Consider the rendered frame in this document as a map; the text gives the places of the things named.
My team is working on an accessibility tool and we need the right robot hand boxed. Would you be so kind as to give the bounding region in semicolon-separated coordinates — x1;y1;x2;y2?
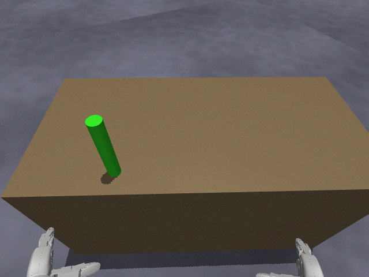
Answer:
255;238;324;277

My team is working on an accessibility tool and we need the left robot hand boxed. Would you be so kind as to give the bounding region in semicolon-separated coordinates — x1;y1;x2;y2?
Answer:
27;227;100;277

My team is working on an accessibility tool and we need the can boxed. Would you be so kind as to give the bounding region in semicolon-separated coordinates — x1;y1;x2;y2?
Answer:
85;115;121;177

